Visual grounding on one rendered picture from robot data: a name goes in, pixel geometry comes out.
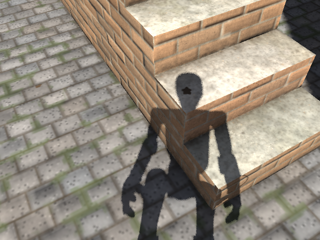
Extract stairs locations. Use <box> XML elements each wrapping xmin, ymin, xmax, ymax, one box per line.
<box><xmin>60</xmin><ymin>0</ymin><xmax>320</xmax><ymax>210</ymax></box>

